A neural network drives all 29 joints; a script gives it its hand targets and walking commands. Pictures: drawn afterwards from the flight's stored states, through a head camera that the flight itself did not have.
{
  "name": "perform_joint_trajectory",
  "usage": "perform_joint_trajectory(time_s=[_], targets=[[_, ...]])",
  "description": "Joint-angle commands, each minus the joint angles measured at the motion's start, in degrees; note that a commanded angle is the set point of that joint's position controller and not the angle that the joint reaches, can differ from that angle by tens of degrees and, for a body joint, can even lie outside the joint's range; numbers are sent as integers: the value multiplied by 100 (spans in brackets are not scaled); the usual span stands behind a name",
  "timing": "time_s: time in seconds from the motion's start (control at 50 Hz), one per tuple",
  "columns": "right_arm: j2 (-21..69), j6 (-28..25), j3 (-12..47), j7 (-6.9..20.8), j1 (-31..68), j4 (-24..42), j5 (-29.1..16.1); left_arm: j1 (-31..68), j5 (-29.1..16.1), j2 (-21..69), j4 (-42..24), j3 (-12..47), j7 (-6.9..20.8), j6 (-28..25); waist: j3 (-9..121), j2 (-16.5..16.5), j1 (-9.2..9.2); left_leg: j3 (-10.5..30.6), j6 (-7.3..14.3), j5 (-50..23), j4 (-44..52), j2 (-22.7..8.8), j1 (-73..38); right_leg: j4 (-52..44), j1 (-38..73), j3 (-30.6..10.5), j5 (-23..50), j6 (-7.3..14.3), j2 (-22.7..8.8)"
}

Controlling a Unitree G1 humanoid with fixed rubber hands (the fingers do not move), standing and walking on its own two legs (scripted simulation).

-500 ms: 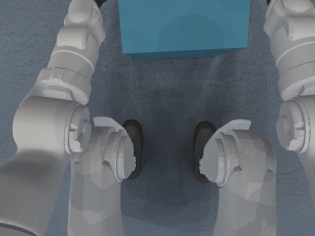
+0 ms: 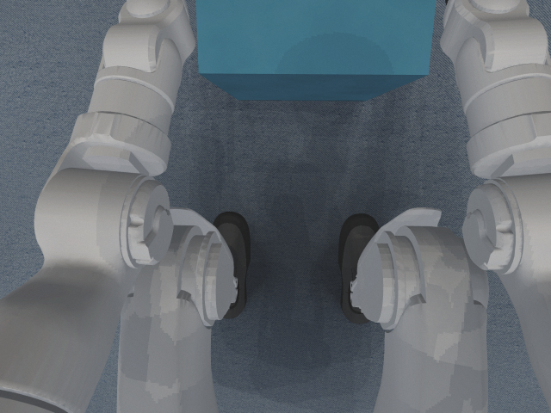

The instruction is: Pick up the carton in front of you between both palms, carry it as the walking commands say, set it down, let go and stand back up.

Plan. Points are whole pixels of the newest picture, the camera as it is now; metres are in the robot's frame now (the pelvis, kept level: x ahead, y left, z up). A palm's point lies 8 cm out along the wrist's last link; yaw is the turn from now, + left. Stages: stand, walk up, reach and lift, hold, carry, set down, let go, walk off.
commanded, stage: reach and lift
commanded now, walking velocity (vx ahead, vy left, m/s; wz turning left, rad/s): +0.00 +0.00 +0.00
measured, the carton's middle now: (307, 5) +0.56 -0.03 -0.22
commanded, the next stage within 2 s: none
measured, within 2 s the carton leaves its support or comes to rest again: neither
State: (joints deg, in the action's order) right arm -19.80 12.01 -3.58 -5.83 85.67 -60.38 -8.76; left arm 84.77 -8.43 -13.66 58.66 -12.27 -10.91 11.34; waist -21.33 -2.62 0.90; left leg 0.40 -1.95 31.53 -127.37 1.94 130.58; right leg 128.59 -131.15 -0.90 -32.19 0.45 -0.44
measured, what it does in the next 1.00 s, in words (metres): rises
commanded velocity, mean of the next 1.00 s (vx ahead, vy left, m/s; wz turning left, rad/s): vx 0.00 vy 0.00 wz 0.00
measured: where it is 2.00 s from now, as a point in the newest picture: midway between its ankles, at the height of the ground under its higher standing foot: (291, 284)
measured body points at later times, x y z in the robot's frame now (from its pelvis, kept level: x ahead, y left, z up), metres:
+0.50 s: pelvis +0.00 +0.01 +0.12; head +0.26 -0.02 +0.48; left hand +0.52 +0.11 +0.05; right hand +0.51 -0.19 +0.05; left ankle +0.12 +0.13 -0.32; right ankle +0.11 -0.12 -0.32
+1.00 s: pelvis +0.04 +0.01 +0.24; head +0.21 -0.02 +0.66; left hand +0.48 +0.12 +0.20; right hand +0.46 -0.18 +0.20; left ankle +0.12 +0.13 -0.32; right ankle +0.11 -0.12 -0.32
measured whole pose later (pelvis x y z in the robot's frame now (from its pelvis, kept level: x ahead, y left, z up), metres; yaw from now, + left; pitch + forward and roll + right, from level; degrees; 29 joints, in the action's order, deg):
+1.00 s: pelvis +0.04 +0.01 +0.24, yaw -4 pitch +34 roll +1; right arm 2.3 22.0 -22.8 -0.9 43.3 -36.6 12.4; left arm 41.8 10.9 5.9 34.4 -25.0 -4.2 21.1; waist 13.7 -1.2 0.2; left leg 3.0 -1.5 28.7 -82.1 3.4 87.8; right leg 81.7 -89.0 -2.9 -27.0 -1.0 2.3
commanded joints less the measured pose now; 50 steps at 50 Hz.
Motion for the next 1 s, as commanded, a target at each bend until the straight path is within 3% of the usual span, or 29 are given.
perform_joint_trajectory(time_s=[0.0, 0.04, 0.08, 0.14, 0.18, 0.24, 0.28, 0.32, 0.44, 0.58, 0.7, 0.98], targets=[[6308, -51, 1749, 1790, 3803, 2684, -650, 3483, -617, 6516, -1977, 2006, 1818, 57, 10416, 512, 168, -608, 128, -2795, 816, 709, -4402, -1100, 5240, 494, 3208, -92, 664], [6669, 122, 1821, 1727, 3601, 2983, -537, 3372, -489, 6837, -2312, 2106, 1797, 215, 11094, 637, 115, -638, 91, -2914, 963, 764, -4166, -1168, 5624, 502, 3575, -124, 706], [6921, 292, 1727, 1649, 3086, 2957, -298, 3211, -348, 6948, -2512, 2170, 1807, 335, 10967, 702, 206, -647, 72, -2681, 1165, 804, -3817, -1363, 5708, 507, 3507, -156, 755], [7365, 523, 1333, 1633, 2245, 2391, 105, 2913, 45, 6957, -2446, 1993, 1846, 455, 9808, 625, 285, -700, 74, -1730, 1485, 827, -3435, -1865, 4715, 549, 2304, -117, 855], [7414, 673, 963, 1738, 1898, 1764, 555, 2458, 510, 7002, -1948, 1546, 1912, 617, 8637, 529, -1, -706, 68, -1087, 1953, 788, -2935, -2225, 4229, 482, 1655, -112, 838], [7495, 770, 416, 1855, 1628, 1252, 968, 2069, 1091, 6884, -1425, 869, 1949, 719, 7822, 541, -192, -684, 133, -614, 2366, 812, -2862, -2606, 3730, 470, 1038, -114, 880], [7398, 801, 145, 1898, 1650, 1086, 1181, 1998, 1356, 6787, -1243, 549, 1950, 751, 7595, 549, -248, -649, 155, -423, 2629, 815, -2927, -2862, 3649, 457, 725, -101, 894], [7315, 810, -63, 1908, 1649, 1044, 1357, 2015, 1462, 6816, -1238, 454, 1959, 763, 7671, 516, -167, -609, 149, -363, 2838, 822, -3047, -3069, 3804, 452, 650, -76, 905], [7408, 866, -158, 1915, 1526, 1203, 1574, 2000, 1380, 7260, -1461, 775, 2049, 887, 8391, 222, 163, -536, 55, -436, 3393, 877, -3784, -3531, 4435, 522, 834, -19, 923], [7914, 1031, 646, 2036, 1139, 1951, 1202, 1465, 1102, 7751, -1970, 1489, 2099, 1053, 9351, 205, 96, -479, -2, -1098, 3880, 879, -4865, -3938, 5367, 530, 1480, -95, 952], [8190, 1087, 1203, 2017, 527, 2295, 966, 761, 903, 7930, -2252, 1992, 2128, 1085, 9220, 336, 17, -372, -12, -1422, 4314, 871, -5386, -4376, 6074, 431, 1840, -149, 988], [8501, 898, 1226, 1818, -1047, 2186, 1213, -836, 1104, 8028, -2117, 2056, 2187, 910, 7696, 342, -2, -100, 62, -1347, 5753, 846, -6481, -5885, 7622, 47, 1845, -96, 962]])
